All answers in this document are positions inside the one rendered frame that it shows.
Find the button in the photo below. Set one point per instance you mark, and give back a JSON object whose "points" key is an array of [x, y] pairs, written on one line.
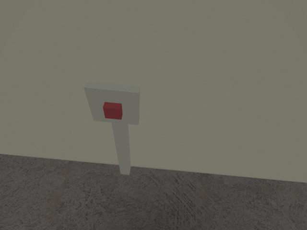
{"points": [[113, 110]]}

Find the panel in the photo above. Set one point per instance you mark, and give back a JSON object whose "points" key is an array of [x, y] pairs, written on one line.
{"points": [[129, 96]]}

